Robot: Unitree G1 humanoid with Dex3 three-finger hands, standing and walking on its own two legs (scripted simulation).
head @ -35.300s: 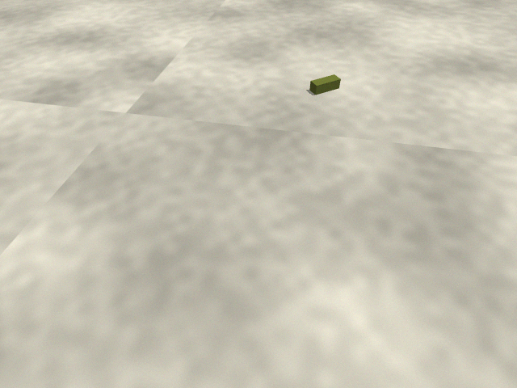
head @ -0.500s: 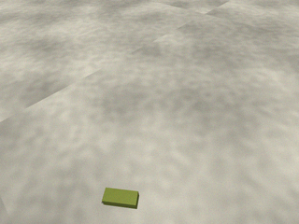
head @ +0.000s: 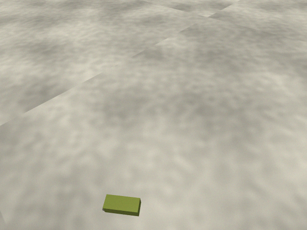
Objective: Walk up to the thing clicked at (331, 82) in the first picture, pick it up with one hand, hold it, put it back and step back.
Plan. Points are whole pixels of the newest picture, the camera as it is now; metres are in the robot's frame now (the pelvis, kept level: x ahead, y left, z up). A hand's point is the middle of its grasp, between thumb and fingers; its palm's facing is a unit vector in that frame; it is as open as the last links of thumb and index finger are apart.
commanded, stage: stand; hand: left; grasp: from above
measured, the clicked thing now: (122, 205) +0.45 +0.25 -0.74
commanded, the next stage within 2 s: step back in 0.64 s
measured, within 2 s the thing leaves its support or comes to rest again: neither
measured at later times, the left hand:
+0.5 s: hand out of the picture +0.07 +0.25 -0.15, palm faces +0.01 -0.94 -0.34, open 7.4 cm
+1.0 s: hand out of the picture +0.11 +0.32 -0.19, palm faces +0.00 -0.93 -0.36, open 7.4 cm
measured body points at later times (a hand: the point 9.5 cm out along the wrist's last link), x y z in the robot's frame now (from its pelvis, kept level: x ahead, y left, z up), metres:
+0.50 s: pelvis +0.00 +0.00 +0.00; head +0.00 -0.01 +0.45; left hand +0.07 +0.29 -0.13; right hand +0.07 -0.30 -0.14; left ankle +0.00 +0.14 -0.75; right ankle +0.01 -0.12 -0.75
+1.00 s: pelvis -0.05 +0.05 -0.03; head +0.03 +0.08 +0.41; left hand +0.11 +0.37 -0.16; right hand +0.02 -0.27 -0.13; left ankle -0.06 +0.14 -0.75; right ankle +0.00 -0.11 -0.73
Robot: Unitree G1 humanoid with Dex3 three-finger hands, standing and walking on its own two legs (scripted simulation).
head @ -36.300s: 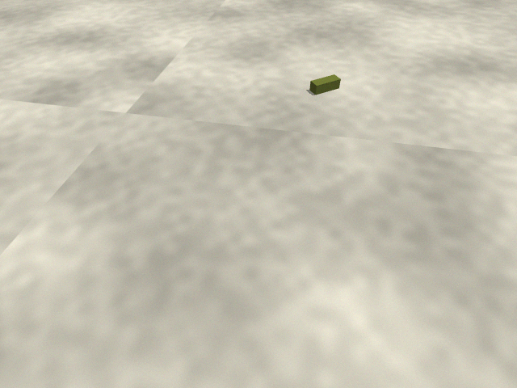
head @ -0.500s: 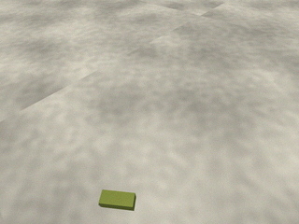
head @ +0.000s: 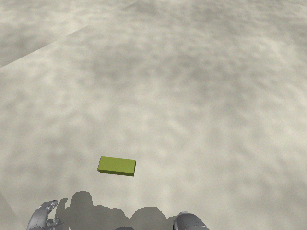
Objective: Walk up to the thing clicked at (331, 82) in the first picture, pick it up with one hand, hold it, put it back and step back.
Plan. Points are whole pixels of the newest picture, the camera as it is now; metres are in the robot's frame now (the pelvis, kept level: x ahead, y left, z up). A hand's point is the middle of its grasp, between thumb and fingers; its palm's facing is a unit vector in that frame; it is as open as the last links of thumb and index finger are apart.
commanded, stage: step back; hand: left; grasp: from above
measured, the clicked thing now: (117, 166) +0.50 +0.19 -0.72
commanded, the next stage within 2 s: none
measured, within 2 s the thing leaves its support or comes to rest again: neither
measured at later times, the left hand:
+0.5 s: hand out of the picture +0.02 +0.27 -0.14, palm faces -0.09 -0.91 -0.41, open 7.4 cm
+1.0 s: hand out of the picture -0.10 +0.27 -0.14, palm faces -0.01 -0.94 -0.34, open 7.4 cm
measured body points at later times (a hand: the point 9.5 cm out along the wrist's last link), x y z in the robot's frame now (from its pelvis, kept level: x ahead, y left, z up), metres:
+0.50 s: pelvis -0.09 +0.01 +0.00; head -0.05 -0.01 +0.44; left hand +0.02 +0.32 -0.11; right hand +0.00 -0.31 -0.13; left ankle -0.01 +0.09 -0.72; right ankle -0.10 -0.10 -0.72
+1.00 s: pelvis -0.23 +0.01 +0.01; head -0.18 +0.03 +0.46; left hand -0.10 +0.32 -0.11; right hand -0.14 -0.30 -0.09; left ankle -0.20 +0.14 -0.72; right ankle -0.25 -0.13 -0.64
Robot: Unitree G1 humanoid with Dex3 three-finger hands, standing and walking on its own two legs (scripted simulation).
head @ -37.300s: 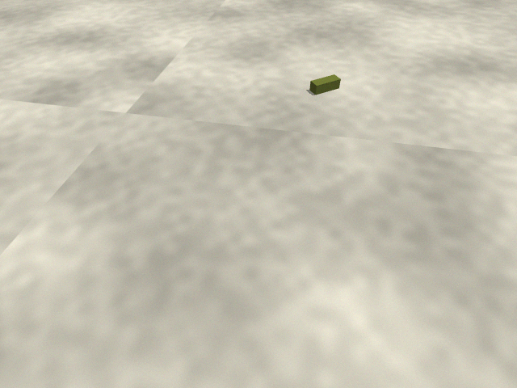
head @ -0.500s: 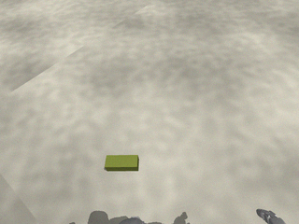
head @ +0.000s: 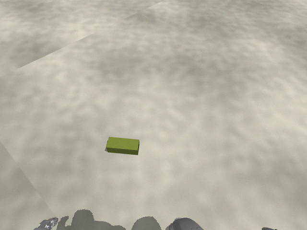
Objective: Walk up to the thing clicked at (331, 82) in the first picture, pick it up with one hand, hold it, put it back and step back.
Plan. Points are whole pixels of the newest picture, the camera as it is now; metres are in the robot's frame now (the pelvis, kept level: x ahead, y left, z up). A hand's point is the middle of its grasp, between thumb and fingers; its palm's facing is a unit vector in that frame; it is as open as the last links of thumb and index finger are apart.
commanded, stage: step back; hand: left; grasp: from above
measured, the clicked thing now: (123, 145) +0.72 +0.20 -0.73
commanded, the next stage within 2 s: none
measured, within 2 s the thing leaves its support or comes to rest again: neither
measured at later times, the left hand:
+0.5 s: hand out of the picture -0.05 +0.23 -0.14, palm faces +0.02 -0.90 -0.43, open 7.4 cm
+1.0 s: hand out of the picture -0.30 +0.19 -0.14, palm faces -0.01 -0.90 -0.44, open 7.4 cm
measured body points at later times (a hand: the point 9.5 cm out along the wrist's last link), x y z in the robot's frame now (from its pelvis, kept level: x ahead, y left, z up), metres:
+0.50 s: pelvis -0.17 -0.04 -0.01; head -0.10 -0.05 +0.43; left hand -0.06 +0.28 -0.11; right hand -0.07 -0.36 -0.14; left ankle -0.19 +0.08 -0.72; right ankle -0.11 -0.16 -0.73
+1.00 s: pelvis -0.34 -0.09 -0.01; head -0.32 -0.12 +0.44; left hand -0.30 +0.23 -0.11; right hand -0.22 -0.41 -0.13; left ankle -0.24 +0.06 -0.69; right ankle -0.36 -0.19 -0.73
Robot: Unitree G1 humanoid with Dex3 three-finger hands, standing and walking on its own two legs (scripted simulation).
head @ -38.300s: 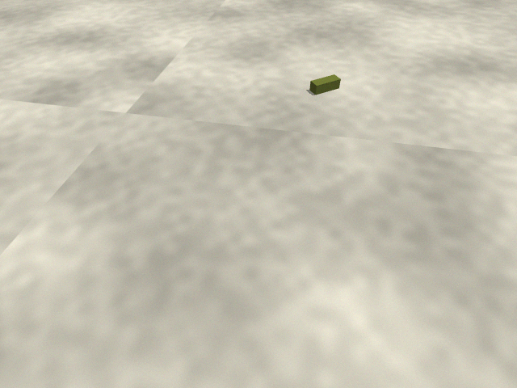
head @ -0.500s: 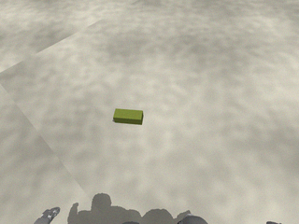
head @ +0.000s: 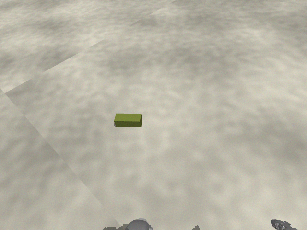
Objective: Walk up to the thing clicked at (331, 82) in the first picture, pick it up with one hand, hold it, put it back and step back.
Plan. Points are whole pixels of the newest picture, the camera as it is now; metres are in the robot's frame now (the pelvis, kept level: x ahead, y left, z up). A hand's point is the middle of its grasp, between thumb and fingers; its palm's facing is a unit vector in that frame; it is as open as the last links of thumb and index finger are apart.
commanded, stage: step back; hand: left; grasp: from above
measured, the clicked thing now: (128, 120) +1.04 +0.35 -0.72
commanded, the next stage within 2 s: stand in 1.04 s
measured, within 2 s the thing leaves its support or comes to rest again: neither
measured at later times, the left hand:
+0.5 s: hand out of the picture -0.01 +0.30 -0.14, palm faces +0.14 -0.92 -0.36, open 7.4 cm
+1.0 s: hand out of the picture +0.10 +0.30 -0.14, palm faces +0.13 -0.91 -0.40, open 7.4 cm
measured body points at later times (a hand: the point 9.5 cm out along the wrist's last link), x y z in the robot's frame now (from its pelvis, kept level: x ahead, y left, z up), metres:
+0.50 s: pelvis -0.02 +0.02 +0.01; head -0.02 +0.03 +0.46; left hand -0.02 +0.34 -0.12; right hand +0.09 -0.28 -0.10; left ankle -0.06 +0.13 -0.72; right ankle -0.01 -0.10 -0.68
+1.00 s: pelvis +0.02 +0.03 +0.00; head +0.06 +0.01 +0.45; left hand +0.09 +0.35 -0.11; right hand +0.11 -0.27 -0.15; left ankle -0.01 +0.16 -0.73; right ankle +0.09 -0.09 -0.72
